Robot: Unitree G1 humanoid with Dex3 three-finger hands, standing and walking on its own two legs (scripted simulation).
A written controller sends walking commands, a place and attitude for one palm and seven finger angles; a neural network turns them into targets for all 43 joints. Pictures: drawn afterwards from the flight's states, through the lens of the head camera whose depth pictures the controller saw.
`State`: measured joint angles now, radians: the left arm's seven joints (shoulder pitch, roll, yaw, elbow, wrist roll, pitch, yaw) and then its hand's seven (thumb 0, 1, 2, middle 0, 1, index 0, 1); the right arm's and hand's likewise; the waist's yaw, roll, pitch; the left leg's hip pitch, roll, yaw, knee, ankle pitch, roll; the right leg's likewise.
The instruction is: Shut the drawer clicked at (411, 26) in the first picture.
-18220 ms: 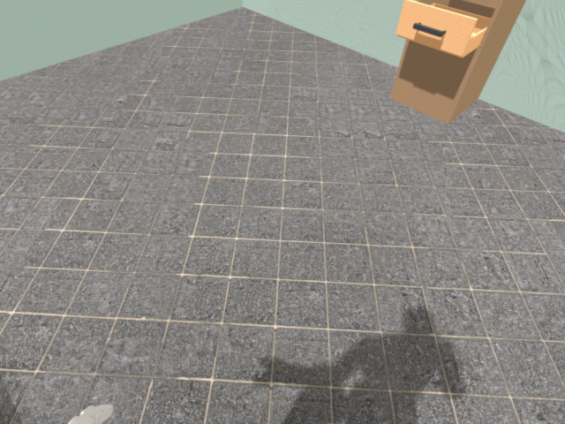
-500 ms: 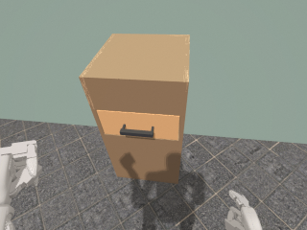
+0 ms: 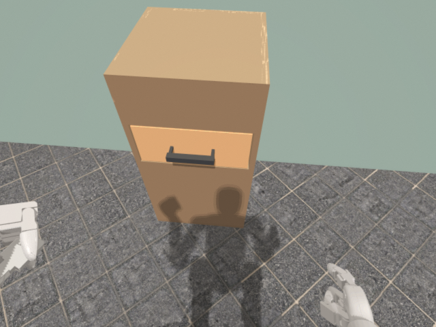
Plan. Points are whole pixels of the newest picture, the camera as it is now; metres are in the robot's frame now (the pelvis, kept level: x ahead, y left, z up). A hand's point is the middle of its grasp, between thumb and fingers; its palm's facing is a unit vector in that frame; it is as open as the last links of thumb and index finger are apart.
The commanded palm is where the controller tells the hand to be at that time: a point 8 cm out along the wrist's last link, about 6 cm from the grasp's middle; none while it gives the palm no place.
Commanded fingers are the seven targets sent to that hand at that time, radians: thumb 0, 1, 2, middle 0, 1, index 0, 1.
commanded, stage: step back with the hand held close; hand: left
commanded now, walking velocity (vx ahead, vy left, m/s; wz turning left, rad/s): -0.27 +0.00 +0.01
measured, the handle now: (191, 154) +0.64 +0.13 -0.19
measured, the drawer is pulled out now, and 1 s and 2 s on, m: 0.00 0.00 0.00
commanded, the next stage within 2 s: stop stepping back and stand still in 1.10 s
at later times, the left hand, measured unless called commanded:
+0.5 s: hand (14, 272) +0.15 +0.25 +0.16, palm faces +0.34 -0.81 -0.47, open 3.3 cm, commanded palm +0.08 +0.29 +0.18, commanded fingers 0.00 0.90 0.90 -1.40 -1.60 -1.40 -1.60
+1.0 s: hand out of the picture +0.09 +0.25 +0.17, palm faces +0.34 -0.82 -0.45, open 3.2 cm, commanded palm +0.03 +0.29 +0.18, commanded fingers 0.00 0.90 0.90 -1.40 -1.60 -1.40 -1.60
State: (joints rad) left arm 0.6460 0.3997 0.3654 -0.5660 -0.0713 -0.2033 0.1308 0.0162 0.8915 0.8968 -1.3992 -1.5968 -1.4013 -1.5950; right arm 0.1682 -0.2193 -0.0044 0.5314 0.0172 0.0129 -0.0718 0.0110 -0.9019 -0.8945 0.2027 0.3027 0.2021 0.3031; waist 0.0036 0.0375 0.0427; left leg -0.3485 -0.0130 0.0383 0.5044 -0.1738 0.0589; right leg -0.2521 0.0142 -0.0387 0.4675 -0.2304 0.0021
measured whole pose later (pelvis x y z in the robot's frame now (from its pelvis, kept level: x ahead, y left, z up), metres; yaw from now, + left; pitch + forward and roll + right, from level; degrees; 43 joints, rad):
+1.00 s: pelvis -0.09 +0.00 -0.01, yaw +1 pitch +1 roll -4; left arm 0.65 0.45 0.39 -0.58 -0.06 -0.30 0.12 0.01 0.89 0.90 -1.40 -1.60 -1.41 -1.59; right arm 0.20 -0.23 -0.02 0.59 0.00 -0.01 -0.07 0.01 -0.90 -0.89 0.20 0.30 0.20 0.30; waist -0.02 0.02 -0.04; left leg -0.46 -0.01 -0.03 0.56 -0.10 0.05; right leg -0.16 0.10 0.01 0.47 -0.33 -0.02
